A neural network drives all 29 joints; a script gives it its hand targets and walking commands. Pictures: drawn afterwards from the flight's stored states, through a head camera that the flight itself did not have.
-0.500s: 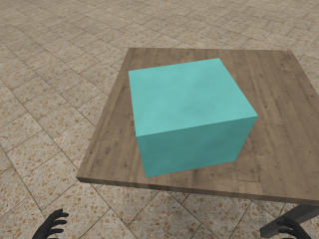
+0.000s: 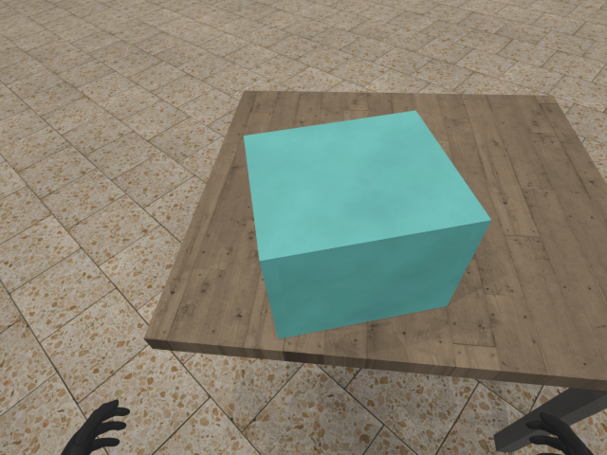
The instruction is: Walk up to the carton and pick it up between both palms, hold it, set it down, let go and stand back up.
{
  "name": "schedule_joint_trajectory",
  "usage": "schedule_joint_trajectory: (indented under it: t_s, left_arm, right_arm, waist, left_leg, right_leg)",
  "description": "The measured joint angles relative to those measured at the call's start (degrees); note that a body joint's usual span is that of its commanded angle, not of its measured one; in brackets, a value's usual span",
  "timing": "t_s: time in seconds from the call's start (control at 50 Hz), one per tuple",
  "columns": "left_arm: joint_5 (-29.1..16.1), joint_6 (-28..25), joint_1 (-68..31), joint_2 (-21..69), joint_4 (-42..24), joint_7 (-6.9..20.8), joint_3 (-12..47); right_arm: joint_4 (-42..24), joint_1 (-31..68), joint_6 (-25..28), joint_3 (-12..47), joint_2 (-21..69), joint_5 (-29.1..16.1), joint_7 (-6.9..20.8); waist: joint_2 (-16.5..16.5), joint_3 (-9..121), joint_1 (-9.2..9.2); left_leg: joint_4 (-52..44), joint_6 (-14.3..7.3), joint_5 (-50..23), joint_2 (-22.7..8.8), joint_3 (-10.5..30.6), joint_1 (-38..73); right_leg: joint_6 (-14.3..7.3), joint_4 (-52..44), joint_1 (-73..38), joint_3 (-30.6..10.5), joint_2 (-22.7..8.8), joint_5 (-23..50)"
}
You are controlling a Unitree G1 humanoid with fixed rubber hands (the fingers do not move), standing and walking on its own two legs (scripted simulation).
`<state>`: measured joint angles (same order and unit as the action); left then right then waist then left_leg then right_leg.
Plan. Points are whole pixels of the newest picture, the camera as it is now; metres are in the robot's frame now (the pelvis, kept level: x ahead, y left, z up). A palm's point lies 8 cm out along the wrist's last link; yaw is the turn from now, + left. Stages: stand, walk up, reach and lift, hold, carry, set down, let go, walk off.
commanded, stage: walk up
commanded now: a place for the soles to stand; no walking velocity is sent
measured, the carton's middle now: (347, 223) +0.44 -0.04 +0.03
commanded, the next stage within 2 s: none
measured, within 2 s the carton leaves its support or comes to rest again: neither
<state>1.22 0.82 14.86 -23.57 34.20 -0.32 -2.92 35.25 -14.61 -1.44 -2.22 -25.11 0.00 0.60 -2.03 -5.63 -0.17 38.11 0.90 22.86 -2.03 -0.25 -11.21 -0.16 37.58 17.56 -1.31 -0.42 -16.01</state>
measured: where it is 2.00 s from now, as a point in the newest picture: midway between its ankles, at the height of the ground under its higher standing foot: outside the picture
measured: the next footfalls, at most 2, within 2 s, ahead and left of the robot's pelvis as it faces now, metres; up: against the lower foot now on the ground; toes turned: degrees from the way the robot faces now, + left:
none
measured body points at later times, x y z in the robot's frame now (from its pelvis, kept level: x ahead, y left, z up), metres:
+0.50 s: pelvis +0.00 +0.01 +0.00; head +0.01 -0.01 +0.45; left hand +0.13 +0.32 -0.07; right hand +0.13 -0.31 -0.09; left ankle -0.02 +0.13 -0.72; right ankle +0.05 -0.13 -0.72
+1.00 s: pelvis +0.00 +0.02 +0.00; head +0.02 +0.01 +0.45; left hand +0.14 +0.33 -0.07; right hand +0.12 -0.30 -0.09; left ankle -0.02 +0.13 -0.72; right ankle +0.05 -0.13 -0.72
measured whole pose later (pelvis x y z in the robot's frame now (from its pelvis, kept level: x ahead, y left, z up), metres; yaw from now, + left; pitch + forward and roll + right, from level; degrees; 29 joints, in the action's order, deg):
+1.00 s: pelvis +0.00 +0.02 +0.00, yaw -3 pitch -4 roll +0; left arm 1.2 0.6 16.9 -23.6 34.2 -1.5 -2.9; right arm 35.3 -14.8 -2.3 -2.4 -25.2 0.0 0.8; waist -1.9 -5.9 -0.2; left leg 38.1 0.0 23.8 -1.7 -3.2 -10.1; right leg 0.0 37.6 17.6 -4.2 -0.4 -16.0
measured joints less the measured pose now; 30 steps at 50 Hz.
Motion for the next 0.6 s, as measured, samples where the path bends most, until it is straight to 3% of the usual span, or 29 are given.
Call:
schedule_joint_trajectory:
  t_s: [0.6]
  left_arm:
    - [0.0,-0.2,1.6,0.0,0.0,-0.7,0.0]
  right_arm:
    - [0.0,0.0,-0.4,0.0,0.0,0.0,0.2]
  waist:
    - [0.0,0.0,0.0]
  left_leg:
    - [0.0,0.0,0.4,0.1,-1.4,0.5]
  right_leg:
    - [0.0,0.0,0.0,-1.4,0.0,0.0]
